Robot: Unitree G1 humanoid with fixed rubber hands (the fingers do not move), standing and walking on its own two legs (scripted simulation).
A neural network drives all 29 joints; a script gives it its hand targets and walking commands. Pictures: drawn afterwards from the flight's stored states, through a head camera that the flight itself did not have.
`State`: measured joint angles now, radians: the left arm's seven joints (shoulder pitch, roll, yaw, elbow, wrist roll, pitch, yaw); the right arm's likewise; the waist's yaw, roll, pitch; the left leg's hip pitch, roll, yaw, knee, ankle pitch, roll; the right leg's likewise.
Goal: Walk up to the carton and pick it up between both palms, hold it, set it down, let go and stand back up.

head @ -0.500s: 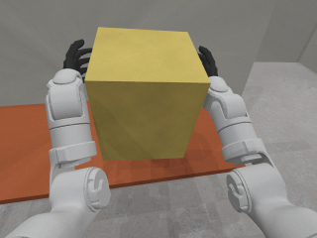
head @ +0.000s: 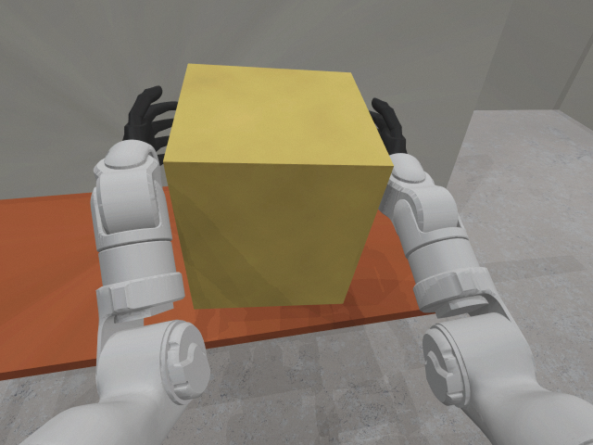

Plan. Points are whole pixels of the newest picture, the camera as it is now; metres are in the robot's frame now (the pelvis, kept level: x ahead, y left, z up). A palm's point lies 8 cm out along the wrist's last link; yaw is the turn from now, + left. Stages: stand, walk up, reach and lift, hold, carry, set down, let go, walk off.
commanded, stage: hold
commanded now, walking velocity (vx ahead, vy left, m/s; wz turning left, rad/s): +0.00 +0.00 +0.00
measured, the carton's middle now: (271, 192) +0.37 +0.01 +0.20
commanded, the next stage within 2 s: none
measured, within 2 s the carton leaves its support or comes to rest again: neither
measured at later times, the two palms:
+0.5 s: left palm (140, 144) +0.37 +0.16 +0.27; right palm (386, 150) +0.37 -0.14 +0.25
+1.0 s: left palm (134, 148) +0.36 +0.17 +0.27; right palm (383, 152) +0.37 -0.13 +0.25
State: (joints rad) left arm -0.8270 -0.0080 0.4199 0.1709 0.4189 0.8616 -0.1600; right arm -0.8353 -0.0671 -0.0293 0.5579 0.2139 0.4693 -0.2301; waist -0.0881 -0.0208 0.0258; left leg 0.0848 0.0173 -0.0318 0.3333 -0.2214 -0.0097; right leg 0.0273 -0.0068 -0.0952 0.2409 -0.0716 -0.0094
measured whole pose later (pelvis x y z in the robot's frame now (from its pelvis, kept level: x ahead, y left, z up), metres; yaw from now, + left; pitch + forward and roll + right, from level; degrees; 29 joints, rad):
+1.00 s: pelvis +0.01 +0.00 +0.00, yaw +0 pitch -11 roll -1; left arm -0.81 -0.01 0.41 0.13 0.41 0.88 -0.15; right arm -0.84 -0.07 -0.03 0.53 0.22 0.48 -0.23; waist -0.08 -0.02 0.02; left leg 0.09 0.02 -0.02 0.34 -0.23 -0.01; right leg 0.03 -0.01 -0.09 0.24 -0.08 -0.01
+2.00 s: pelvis +0.00 +0.00 +0.00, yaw +0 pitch -11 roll -1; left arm -0.85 0.00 0.41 0.17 0.41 0.85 -0.15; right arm -0.86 -0.07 -0.05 0.55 0.21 0.47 -0.23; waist -0.08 -0.02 0.01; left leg 0.07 0.02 -0.03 0.34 -0.23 -0.01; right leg 0.01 -0.01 -0.09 0.25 -0.08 -0.01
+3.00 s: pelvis +0.01 +0.00 +0.00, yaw +0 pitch -11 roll -1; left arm -0.81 -0.01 0.40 0.13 0.42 0.87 -0.15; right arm -0.82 -0.07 -0.03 0.53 0.23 0.48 -0.23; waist -0.09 -0.02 0.02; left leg 0.09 0.02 -0.03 0.34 -0.24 -0.01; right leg 0.03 0.00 -0.09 0.24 -0.08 -0.01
